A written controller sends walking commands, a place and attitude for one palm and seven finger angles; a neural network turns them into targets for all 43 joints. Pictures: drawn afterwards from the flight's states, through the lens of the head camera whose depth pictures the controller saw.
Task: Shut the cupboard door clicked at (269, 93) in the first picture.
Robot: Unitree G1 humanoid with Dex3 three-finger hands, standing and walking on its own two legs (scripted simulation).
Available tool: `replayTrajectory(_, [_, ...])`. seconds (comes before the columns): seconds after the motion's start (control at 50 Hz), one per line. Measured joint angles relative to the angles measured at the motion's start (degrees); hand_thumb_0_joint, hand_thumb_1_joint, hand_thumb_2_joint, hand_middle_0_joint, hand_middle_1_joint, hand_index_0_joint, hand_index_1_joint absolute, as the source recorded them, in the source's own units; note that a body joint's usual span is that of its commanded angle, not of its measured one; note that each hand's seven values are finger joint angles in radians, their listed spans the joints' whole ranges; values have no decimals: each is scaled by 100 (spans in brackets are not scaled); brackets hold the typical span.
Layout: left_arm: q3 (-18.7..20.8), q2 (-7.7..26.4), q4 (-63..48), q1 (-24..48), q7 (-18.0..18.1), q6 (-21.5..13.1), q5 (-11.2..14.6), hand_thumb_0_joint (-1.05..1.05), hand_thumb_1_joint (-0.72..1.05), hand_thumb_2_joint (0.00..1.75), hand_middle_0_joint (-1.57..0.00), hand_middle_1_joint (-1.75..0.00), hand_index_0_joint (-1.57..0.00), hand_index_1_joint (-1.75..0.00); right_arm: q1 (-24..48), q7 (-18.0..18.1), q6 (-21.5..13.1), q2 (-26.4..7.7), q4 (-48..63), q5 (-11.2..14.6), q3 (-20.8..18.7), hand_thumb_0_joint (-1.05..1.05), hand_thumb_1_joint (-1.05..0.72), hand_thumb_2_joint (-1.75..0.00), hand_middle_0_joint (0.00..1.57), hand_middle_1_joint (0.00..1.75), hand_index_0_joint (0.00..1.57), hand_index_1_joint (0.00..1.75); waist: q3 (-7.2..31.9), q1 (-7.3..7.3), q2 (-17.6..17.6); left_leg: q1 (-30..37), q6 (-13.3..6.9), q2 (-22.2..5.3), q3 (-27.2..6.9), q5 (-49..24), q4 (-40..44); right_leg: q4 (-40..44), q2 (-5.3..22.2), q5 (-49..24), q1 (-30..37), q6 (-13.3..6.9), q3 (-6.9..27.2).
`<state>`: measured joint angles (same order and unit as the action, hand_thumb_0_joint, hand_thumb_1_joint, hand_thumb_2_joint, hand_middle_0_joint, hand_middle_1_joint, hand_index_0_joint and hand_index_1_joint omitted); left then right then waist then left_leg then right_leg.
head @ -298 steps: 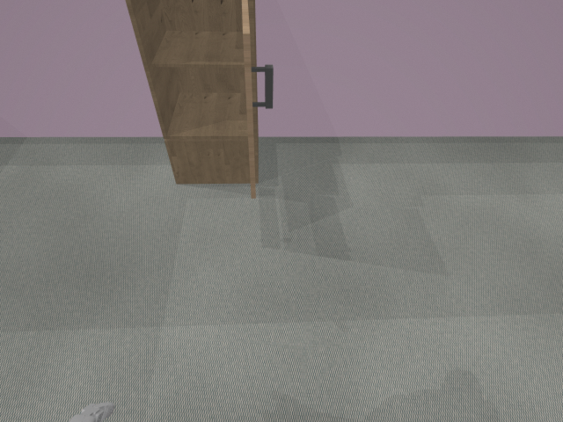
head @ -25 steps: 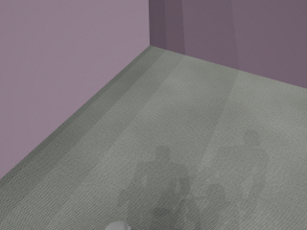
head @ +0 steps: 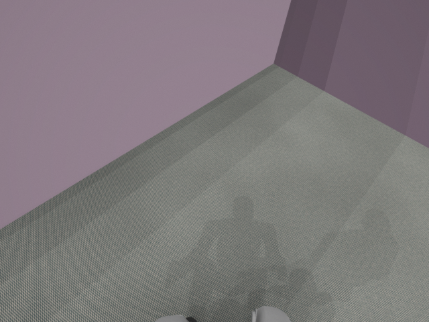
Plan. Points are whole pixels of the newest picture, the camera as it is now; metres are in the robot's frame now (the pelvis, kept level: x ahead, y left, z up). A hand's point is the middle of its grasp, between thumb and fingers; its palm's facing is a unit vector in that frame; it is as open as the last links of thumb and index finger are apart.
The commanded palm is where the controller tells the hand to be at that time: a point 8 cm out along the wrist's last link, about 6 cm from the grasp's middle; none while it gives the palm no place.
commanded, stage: walk to a spot facing it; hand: left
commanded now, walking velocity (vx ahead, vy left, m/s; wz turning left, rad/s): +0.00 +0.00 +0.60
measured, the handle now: out of the picture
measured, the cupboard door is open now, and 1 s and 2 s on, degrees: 92 92 92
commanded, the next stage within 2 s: none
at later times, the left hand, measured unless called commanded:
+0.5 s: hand out of the picture +0.04 +0.14 -0.13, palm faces +0.29 -0.91 -0.29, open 7.4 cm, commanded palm none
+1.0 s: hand out of the picture -0.13 +0.18 -0.17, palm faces +0.62 -0.74 -0.26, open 7.4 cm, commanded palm none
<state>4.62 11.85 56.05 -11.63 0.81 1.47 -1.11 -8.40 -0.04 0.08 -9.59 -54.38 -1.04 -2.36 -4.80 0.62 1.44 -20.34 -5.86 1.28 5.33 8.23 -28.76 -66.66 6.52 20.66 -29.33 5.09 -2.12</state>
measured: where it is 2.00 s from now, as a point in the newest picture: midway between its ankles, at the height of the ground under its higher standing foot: outside the picture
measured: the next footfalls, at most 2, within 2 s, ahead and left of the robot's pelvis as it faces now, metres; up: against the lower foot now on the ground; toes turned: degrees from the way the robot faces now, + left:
right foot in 0.36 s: +0.06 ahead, -0.17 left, +0.00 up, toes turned +11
left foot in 0.82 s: -0.08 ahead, +0.06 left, +0.00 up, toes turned +36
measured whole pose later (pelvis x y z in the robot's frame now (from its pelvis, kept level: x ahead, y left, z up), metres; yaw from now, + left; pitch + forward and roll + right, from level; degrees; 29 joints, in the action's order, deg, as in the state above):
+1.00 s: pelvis -0.04 -0.04 +0.00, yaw +37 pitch +0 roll -1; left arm 4.6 16.6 53.0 -11.7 0.3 4.3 -1.0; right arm -6.5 -0.2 1.4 -13.3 -50.5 -1.1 -2.8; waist -5.0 1.1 2.6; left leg -13.7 -2.0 0.7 0.1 16.3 -29.5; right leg -63.7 6.2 24.7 -28.1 5.9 -3.4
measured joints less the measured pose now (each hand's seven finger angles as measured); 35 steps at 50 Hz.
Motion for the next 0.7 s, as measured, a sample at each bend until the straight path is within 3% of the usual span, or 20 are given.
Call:
replayTrajectory(0.1, [55,95,-270,262,30,80,-24,0,91,90,-19,-30,-20,-29,-218,-30,89,-38,11,-25,-72,0,-92,-90,21,30,20,30,230,-155,-71,71,19,151,-272,-151,275,529,-35,-171,-12,65,177])
replayTrajectory(0.24, [30,107,-514,510,51,144,7,0,91,90,-19,-30,-20,-29,-492,-50,173,-142,37,-58,-170,0,-91,-90,21,30,20,30,314,-365,-200,-62,159,278,-742,-289,326,1533,-326,268,471,20,222])
replayTrajectory(0.34, [-72,-10,-685,489,46,84,71,0,91,90,-20,-30,-20,-29,-613,-58,296,-294,29,-57,-273,0,-90,-90,21,30,20,30,298,-429,-366,-266,373,371,-1111,-362,196,3053,-573,137,1203,-140,175])
replayTrajectory(0.36, [-95,-30,-721,433,46,48,66,0,91,90,-20,-30,-20,-29,-642,-67,327,-327,34,-37,-301,0,-90,-90,21,30,20,30,314,-404,-387,-354,436,402,-1167,-318,68,3547,-582,-134,1404,-243,135])
replayTrajectory(0.38, [-120,-78,-714,396,54,23,34,0,91,90,-20,-30,-20,-29,-627,-61,364,-366,7,-14,-343,0,-90,-90,21,30,20,30,273,-377,-459,-488,549,402,-1218,172,-295,3617,-614,-352,1443,-375,61])
replayTrajectory(0.4, [-168,-110,-707,337,61,31,16,0,91,90,-20,-30,-20,-29,-629,-58,397,-395,-13,-19,-374,0,-91,-90,20,30,20,30,255,-367,-485,-671,644,418,-1160,775,-866,3609,-592,-423,1477,-477,-20])
replayTrajectory(0.44, [-224,-161,-670,197,76,58,9,0,91,90,-20,-30,-20,-29,-657,-90,451,-455,-11,-44,-407,0,-91,-90,20,30,20,30,262,-358,-477,-1034,761,394,-952,1249,-2126,3741,-487,-472,1613,-575,-181])
replayTrajectory(0.52, [-259,-188,-553,10,77,55,17,1,91,90,-20,-30,-21,-29,-640,-154,463,-538,58,-52,-424,0,-91,-90,20,30,20,30,204,-371,-398,-1270,972,62,-658,1098,-3618,4003,-294,-575,1812,-594,-441])
replayTrajectory(0.6, [-283,-204,-512,-56,57,-5,2,1,91,90,-20,-30,-21,-29,-571,-170,509,-571,42,-46,-402,0,-91,-90,20,30,19,30,105,-311,-312,-993,1111,-253,-590,1160,-3589,3990,-100,-547,1841,-585,-751])
replayTrajectory(0.7, [-284,-163,-494,-139,12,-35,-43,1,90,90,-20,-30,-21,-29,-261,-168,546,-588,10,-21,-320,0,-91,-90,20,30,19,30,-37,-124,-191,-391,1134,-420,-403,1600,-2508,3778,166,-453,1730,-499,-1090])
